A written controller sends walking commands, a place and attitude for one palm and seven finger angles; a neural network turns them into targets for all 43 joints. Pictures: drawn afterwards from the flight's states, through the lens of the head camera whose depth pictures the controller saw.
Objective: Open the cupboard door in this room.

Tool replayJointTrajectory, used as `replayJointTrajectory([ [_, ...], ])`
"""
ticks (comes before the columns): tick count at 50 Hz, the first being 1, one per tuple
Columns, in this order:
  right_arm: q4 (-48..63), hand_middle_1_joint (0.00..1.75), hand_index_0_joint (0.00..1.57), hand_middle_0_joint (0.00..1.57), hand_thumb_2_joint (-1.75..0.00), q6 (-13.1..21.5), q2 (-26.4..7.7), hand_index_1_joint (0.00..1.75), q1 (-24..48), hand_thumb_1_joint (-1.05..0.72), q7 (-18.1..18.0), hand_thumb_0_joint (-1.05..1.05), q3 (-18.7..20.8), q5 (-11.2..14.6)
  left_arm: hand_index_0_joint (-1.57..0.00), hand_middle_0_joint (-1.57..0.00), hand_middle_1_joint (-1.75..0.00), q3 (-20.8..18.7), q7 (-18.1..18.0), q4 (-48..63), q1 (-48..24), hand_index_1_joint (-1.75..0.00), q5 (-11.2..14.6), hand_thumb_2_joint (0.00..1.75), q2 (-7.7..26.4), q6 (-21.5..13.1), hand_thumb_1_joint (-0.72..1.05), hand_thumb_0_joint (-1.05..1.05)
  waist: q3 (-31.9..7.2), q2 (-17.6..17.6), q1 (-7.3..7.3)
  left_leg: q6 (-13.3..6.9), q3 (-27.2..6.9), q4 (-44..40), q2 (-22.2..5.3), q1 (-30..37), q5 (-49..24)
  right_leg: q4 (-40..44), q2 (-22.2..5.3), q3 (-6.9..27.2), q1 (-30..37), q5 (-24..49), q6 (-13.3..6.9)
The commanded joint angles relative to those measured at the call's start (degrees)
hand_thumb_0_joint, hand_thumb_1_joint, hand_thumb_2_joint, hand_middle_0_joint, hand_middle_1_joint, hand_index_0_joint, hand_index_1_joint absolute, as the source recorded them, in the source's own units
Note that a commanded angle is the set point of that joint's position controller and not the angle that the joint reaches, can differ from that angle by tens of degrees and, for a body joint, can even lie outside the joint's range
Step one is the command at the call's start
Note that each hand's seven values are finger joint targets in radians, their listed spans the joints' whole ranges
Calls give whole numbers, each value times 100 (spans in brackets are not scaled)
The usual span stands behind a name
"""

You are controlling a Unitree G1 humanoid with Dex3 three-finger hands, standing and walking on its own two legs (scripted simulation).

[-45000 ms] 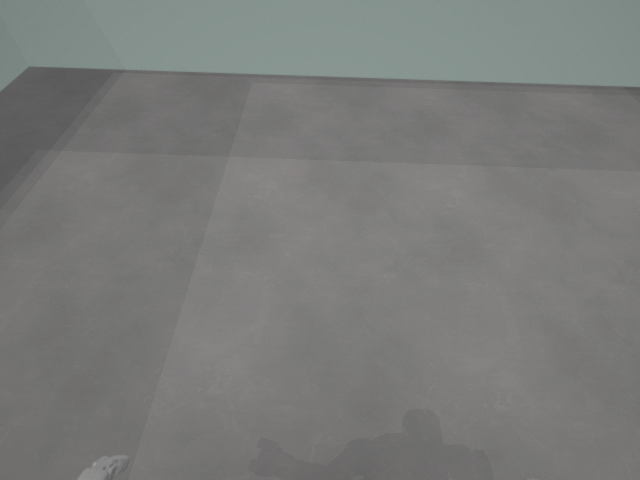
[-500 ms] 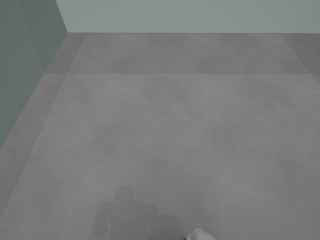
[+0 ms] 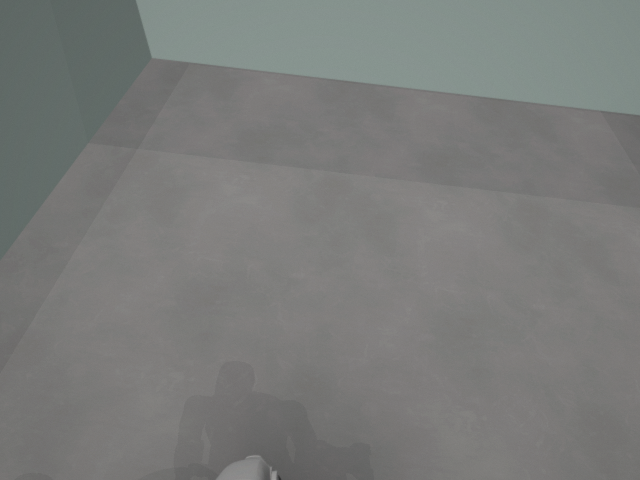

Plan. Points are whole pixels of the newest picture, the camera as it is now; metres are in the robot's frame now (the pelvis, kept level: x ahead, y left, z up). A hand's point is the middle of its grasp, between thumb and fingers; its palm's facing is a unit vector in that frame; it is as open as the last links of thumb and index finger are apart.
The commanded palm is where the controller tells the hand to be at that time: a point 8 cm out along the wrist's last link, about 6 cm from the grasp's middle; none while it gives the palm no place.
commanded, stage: turn to face it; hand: left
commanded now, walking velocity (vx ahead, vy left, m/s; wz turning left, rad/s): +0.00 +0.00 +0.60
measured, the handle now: out of the picture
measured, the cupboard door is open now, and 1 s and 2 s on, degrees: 42 42 42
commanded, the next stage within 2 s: none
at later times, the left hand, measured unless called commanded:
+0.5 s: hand out of the picture +0.10 +0.16 -0.13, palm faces +0.26 -0.92 -0.29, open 7.4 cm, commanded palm none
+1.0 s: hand out of the picture +0.04 +0.18 -0.14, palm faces +0.56 -0.78 -0.26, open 7.4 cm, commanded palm none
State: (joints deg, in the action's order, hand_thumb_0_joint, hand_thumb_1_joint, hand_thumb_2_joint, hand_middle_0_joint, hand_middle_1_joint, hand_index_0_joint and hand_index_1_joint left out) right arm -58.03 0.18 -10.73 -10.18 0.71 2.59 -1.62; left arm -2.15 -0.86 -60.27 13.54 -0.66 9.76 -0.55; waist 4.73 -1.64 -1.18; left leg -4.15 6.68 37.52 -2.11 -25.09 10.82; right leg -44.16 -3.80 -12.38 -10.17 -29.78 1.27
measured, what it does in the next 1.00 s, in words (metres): walks ahead, turning left: right foot, then left foot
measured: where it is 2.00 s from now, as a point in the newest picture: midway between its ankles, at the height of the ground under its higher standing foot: outside the picture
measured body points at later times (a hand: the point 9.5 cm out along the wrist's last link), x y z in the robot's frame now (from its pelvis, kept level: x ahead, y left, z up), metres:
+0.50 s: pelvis +0.06 -0.06 +0.02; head +0.12 -0.07 +0.46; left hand +0.08 +0.21 -0.11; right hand +0.22 -0.30 -0.13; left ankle +0.03 +0.06 -0.64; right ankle +0.07 -0.18 -0.72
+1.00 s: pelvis +0.09 -0.06 +0.02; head +0.12 -0.02 +0.46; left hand +0.01 +0.22 -0.12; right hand +0.32 -0.21 -0.11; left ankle +0.04 +0.05 -0.72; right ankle +0.18 -0.18 -0.67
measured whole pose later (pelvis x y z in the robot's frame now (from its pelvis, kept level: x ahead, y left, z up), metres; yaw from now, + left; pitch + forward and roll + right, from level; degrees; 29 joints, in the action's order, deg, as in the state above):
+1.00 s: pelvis +0.09 -0.06 +0.02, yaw +34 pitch +1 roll -1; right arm -51.2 -2.3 -12.9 -7.3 1.0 3.1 -1.4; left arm -3.5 -0.2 -50.4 9.1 -1.5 14.9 3.2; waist 5.5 -0.9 0.5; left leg -1.0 -1.0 30.6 0.5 -17.3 14.2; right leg -53.8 -4.6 -0.7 -27.1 -24.0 5.1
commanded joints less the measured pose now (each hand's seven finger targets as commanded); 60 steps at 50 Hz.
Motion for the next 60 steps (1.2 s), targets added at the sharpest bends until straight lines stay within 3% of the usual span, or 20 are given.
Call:
replayJointTrajectory([
  [1, 295, 30, 20, 20, -90, -26, -1440, 30, -919, -90, -195, 0, 318, 6, -20, -20, -30, -204, -75, 868, -385, -30, -12, 90, 659, 14, 90, 0, -1157, 1151, -276, -1014, -3419, -1924, -2110, 1561, -1191, -3026, -44, 1307, -2199, -377, 192],
  [5, 630, 30, 20, 20, -90, 51, -1142, 30, -177, -90, -185, 0, 250, 9, -20, -20, -30, -271, 40, 811, -167, -30, -59, 90, 559, 110, 90, 0, -839, 782, 94, -438, -2036, -2031, -1201, 818, -531, -2134, -89, 1250, -1856, 637, 260],
  [12, 843, 30, 20, 20, -90, -68, -1350, 30, -168, -90, -97, 0, 417, -11, -20, -20, -30, -239, 10, 1212, -433, -30, -61, 90, 613, 168, 90, 0, -965, 949, -39, -476, -2283, -1893, -1012, 921, -250, -620, 186, 1113, -1511, 501, 315],
  [16, 1023, 30, 20, 20, -90, -145, -1380, 30, 124, -90, -75, 0, 489, 15, -20, -20, -30, -259, -7, 1248, -6, -30, -27, 90, 733, 99, 90, 0, -1008, 1056, 152, -326, -2504, -1485, -780, 434, -408, 984, 426, 1003, -361, 1003, 230],
  [17, 1097, 30, 20, 20, -90, -155, -1287, 30, 242, -90, -58, 0, 480, 49, -20, -20, -30, -301, -33, 1217, 236, -30, -32, 90, 876, 62, 90, 0, -1052, 839, 296, -139, -2402, -1190, -555, 58, -177, 1796, 299, 1084, 282, 1395, 171],
  [19, 1343, 30, 20, 20, -90, -126, -712, 30, 424, -90, 17, 0, 381, 104, -20, -20, -30, -437, -96, 1289, 364, -30, -165, 90, 1733, -11, 90, 0, -821, -1730, 469, 685, -692, 1247, 731, -1545, 2108, 3124, -2263, 3564, 872, 1583, -841],
  [20, 1348, 30, 20, 20, -90, -150, -997, 30, 421, -90, 37, 0, 430, 53, -20, -20, -30, -404, -123, 1406, 140, -30, -121, 90, 1724, -6, 90, 0, -768, -1121, 381, 634, -933, 2430, 395, -1251, 2287, 2962, -2603, 3326, 217, 2129, -1163],
  [24, 1046, 30, 20, 20, -90, -288, -774, 30, 361, -90, 105, 0, 323, 64, -20, -20, -30, -231, -114, 1420, -322, -30, -74, 90, 1133, -62, 90, 0, -560, -1047, 17, 824, -695, 3112, 49, -1205, 1347, 2209, -1435, 1437, 452, 4466, -743],
  [30, 1152, 30, 20, 20, -90, -260, -613, 30, 995, -90, 162, 0, 162, 112, -20, -20, -30, -315, -100, 1156, 424, -30, -106, 90, 1467, -46, 90, 0, -668, -1099, 415, 784, -37, 929, 197, -452, 1451, 1731, -1502, 892, 1225, 5827, -634],
  [34, 1109, 30, 20, 20, -90, -197, -784, 30, 644, -90, 116, 0, 174, 103, -20, -20, -30, -379, -71, 1154, 357, -30, -73, 90, 1640, -49, 90, 0, -950, -1063, 176, 598, 230, -302, 405, 519, 896, 1020, -1543, 587, 1092, 6321, -472],
  [36, 925, 30, 20, 20, -90, -141, -1270, 30, -155, -90, 81, 0, 323, 38, -20, -20, -30, -357, -24, 1274, 166, -30, -4, 90, 1555, -46, 90, 0, -1461, -302, -318, 243, -288, -1080, -173, 2569, -1258, -509, -1327, 204, -339, 4909, -16],
  [37, 885, 30, 20, 20, -90, -111, -1965, 30, -637, -90, 41, 0, 509, 10, -20, -20, -30, -253, 29, 1546, -8, -30, 44, 90, 1088, -18, 90, 0, -1667, 1663, -576, -814, -2734, -1135, -2003, 3585, -3906, -2002, -389, 165, -2208, 109, 408],
  [38, 764, 30, 20, 20, -90, -169, -2079, 30, -951, -90, 33, 0, 496, 82, -20, -20, -30, -225, -42, 1753, -297, -30, -22, 90, 1125, 77, 90, 0, -1635, 1165, -578, -1225, -2693, -1119, -2442, 3267, -4408, -2476, -321, 921, -2454, -859, 319],
  [43, 1076, 30, 20, 20, -90, -101, -1515, 30, 261, -90, -116, 0, 343, 32, -20, -20, -30, -268, 26, 1338, -272, -30, -49, 90, 965, 238, 90, 0, -611, 922, 24, -521, -1807, -1702, -1212, 1378, -1706, -2068, -227, 1234, -2073, 441, 393],
  [53, 1188, 30, 20, 20, -90, -172, -1430, 30, 472, -90, -65, 0, 450, 47, -20, -20, -30, -278, 10, 1398, 165, -30, -21, 90, 908, 91, 90, 0, -806, 936, 295, -268, -2281, -1130, -751, 390, -828, 1240, 341, 930, -18, 1378, 261],
  [54, 1219, 30, 20, 20, -90, -165, -1249, 30, 483, -90, -45, 0, 429, 91, -20, -20, -30, -336, -23, 1372, 407, -30, -48, 90, 1118, 22, 90, 0, -868, 402, 437, 21, -2055, -571, -372, -111, -279, 2126, -52, 1291, 659, 1650, 169],
  [55, 1311, 30, 20, 20, -90, -160, -847, 30, 362, -90, -5, 0, 375, 141, -20, -20, -30, -448, -84, 1390, 532, -30, -153, 90, 1689, -47, 90, 0, -925, -1298, 482, 507, -1141, 775, 462, -1121, 1385, 2857, -1600, 2995, 1238, 1788, -362],
  [56, 1374, 30, 20, 20, -90, -163, -913, 30, 479, -90, 21, 0, 384, 89, -20, -20, -30, -403, -89, 1456, 439, -30, -125, 90, 1851, -17, 90, 0, -808, -1486, 501, 607, -873, 2260, 532, -1103, 2557, 2925, -2554, 3455, 560, 2282, -981],
  [57, 1282, 30, 20, 20, -90, -221, -996, 30, 495, -90, 16, 0, 406, 55, -20, -20, -30, -379, -129, 1469, 233, -30, -98, 90, 1562, -44, 90, 0, -722, -1434, 370, 597, -1143, 3102, 287, -1072, 2284, 2844, -2325, 3386, 189, 2404, -1091],
  [60, 999, 30, 20, 20, -90, -317, -787, 30, 215, -90, 110, 0, 356, 74, -20, -20, -30, -249, -133, 1603, -466, -30, -80, 90, 1134, -18, 90, 0, -652, -1042, -26, 768, -853, 3407, 45, -858, 1392, 2456, -1492, 1639, 75, 3207, -766],
])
